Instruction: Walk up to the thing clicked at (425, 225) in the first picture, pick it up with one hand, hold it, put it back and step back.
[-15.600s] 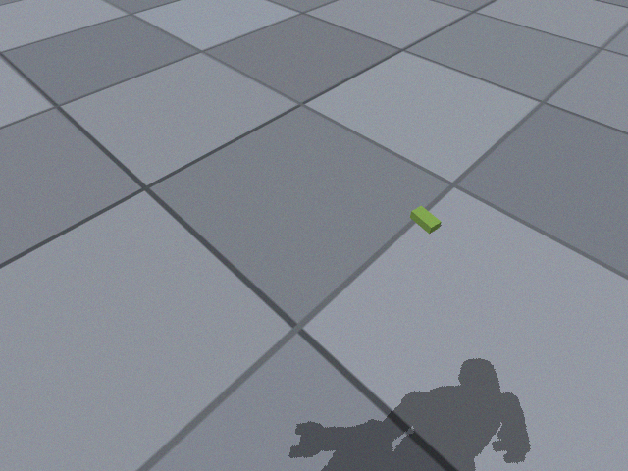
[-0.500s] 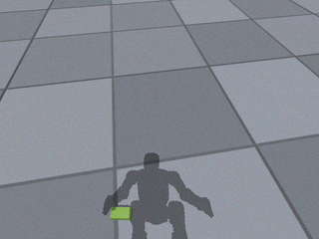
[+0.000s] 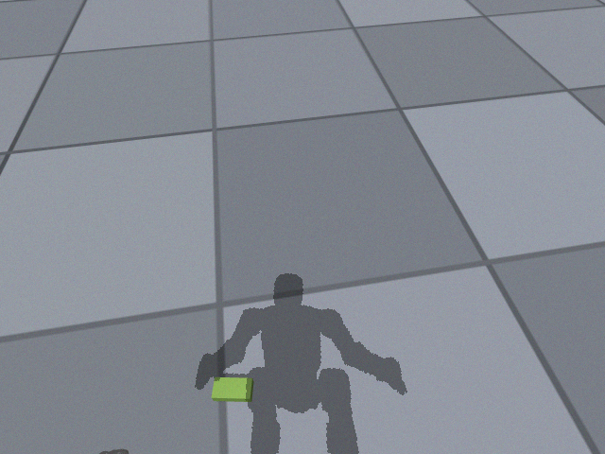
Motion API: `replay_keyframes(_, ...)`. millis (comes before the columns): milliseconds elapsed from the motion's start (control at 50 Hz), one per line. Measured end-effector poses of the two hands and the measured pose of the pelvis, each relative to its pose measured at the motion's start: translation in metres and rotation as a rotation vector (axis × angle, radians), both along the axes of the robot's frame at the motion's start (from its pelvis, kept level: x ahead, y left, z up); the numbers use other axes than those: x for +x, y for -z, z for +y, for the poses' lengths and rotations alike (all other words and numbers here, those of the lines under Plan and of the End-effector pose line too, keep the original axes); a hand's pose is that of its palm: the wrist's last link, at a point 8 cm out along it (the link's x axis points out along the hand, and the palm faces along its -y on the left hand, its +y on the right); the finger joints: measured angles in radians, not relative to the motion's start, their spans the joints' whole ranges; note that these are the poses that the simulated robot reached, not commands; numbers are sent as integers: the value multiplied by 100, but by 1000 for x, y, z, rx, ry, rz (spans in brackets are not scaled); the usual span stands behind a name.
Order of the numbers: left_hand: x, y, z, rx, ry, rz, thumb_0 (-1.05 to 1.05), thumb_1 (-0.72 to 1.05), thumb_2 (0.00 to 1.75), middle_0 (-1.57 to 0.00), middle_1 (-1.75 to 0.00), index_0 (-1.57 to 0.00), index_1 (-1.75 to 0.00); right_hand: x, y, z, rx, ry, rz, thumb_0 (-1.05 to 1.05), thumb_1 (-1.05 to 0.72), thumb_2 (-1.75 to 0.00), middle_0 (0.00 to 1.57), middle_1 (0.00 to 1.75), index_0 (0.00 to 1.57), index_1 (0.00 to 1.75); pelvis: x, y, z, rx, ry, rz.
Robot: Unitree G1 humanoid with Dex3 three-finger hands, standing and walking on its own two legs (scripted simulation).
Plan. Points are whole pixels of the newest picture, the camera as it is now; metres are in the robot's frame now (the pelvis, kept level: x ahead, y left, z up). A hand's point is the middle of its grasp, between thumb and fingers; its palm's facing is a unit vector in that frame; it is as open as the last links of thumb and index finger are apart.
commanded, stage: walk up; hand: left
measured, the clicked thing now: (233, 389) +0.38 +0.26 -0.76
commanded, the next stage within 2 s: stand in 1.98 s
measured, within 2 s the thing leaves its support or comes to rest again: neither
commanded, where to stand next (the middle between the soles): -0.01 +0.01 m, yaw +1 degrees
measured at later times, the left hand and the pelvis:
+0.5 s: hand out of the picture +0.03 +0.33 -0.19, palm faces +0.01 -0.95 -0.32, open 7.4 cm; pelvis -0.07 +0.06 -0.01, yaw +2 degrees
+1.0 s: hand out of the picture +0.00 +0.28 -0.16, palm faces +0.03 -0.95 -0.31, open 7.4 cm; pelvis -0.10 +0.03 -0.01, yaw +1 degrees
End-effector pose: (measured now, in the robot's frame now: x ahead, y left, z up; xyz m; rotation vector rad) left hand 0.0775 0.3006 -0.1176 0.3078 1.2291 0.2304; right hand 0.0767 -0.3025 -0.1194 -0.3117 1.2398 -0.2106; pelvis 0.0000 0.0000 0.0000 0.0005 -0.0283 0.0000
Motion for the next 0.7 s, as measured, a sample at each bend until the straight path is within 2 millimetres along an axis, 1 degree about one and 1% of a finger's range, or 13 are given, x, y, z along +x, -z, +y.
replay_keyframes(120, -7, 0, 14, 27, -1, -21, 0, 90, 90, -20, -30, -21, -30, -8, 2, -6, -23, 3, -8, 0, -90, -90, 21, 30, 20, 30, -19, 6, 6, -3, -10, -6)
replay_keyframes(200, -13, 4, 28, 37, 10, -41, 0, 90, 90, -20, -30, -21, -30, -20, 2, -1, -42, -5, -2, 0, -91, -90, 20, 30, 20, 30, -33, 12, 17, -2, -19, -9)
replay_keyframes(280, -16, 13, 47, 30, 25, -65, 0, 90, 90, -20, -30, -21, -30, -43, -2, 14, -62, -10, 18, 0, -91, -90, 20, 30, 20, 30, -47, 16, 35, 2, -35, 5)
replay_keyframes(340, -18, 27, 62, 9, 24, -84, 0, 90, 90, -20, -30, -21, -30, -66, 1, 26, -96, -16, 42, 0, -91, -90, 20, 30, 20, 30, -59, 26, 50, -1, -52, 5)
replay_keyframes(380, -24, 32, 68, -1, 16, -77, 0, 90, 90, -20, -30, -21, -30, -82, -1, 39, -97, -19, 71, 0, -91, -90, 20, 30, 20, 30, -66, 24, 55, 11, -46, -7)
replay_keyframes(420, -33, 33, 69, -16, 8, -56, 0, 90, 90, -20, -30, -20, -30, -94, -5, 49, -90, -22, 87, 0, -91, -90, 21, 30, 20, 30, -68, 20, 58, -1, -59, -2)
replay_keyframes(460, -43, 33, 70, -32, -3, -33, 0, 90, 90, -20, -30, -20, -30, -101, -8, 56, -86, -24, 94, 0, -90, -90, 21, 30, 20, 30, -70, 16, 60, -7, -56, 5)
replay_keyframes(540, -67, 31, 71, -33, 4, 23, 0, 90, 90, -20, -30, -20, -30, -101, -8, 62, -81, -19, 40, 0, -90, -90, 21, 30, 21, 30, -75, 14, 63, -5, -28, 8)
replay_keyframes(620, -81, 26, 69, -8, 26, 55, 0, 90, 90, -20, -30, -20, -30, -102, -5, 57, -74, -12, -23, 0, -90, -90, 21, 30, 21, 30, -83, 14, 58, 4, -4, -1)
replay_keyframes(700, -86, 18, 60, 21, 44, 31, 0, 90, 90, -20, -30, -20, -30, -105, 3, 42, -60, -10, -57, 0, -90, -90, 21, 30, 21, 30, -92, 18, 46, 5, 18, -19)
